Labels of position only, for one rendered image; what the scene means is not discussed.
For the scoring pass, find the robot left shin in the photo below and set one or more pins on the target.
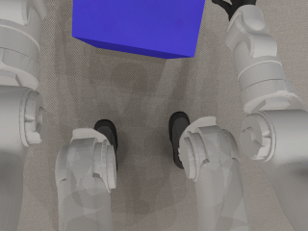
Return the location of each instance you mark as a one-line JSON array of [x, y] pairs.
[[61, 161]]

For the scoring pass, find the robot right forearm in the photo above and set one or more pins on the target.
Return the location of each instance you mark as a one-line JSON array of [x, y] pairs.
[[263, 84]]

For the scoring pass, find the right robot hand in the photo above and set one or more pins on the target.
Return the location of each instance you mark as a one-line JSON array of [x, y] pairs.
[[230, 9]]

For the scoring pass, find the robot shin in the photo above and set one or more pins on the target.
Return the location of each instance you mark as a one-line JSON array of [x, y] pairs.
[[210, 121], [61, 161]]

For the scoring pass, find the robot right upper arm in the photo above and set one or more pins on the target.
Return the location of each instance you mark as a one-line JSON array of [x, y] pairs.
[[278, 141]]

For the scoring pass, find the robot left forearm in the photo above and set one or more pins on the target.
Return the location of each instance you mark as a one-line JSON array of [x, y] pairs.
[[20, 40]]

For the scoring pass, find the carton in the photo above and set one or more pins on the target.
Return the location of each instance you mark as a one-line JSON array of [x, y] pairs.
[[166, 29]]

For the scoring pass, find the robot left upper arm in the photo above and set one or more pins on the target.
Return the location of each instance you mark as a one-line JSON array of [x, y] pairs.
[[23, 121]]

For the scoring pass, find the robot right shin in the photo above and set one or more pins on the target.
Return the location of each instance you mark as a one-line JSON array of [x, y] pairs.
[[210, 121]]

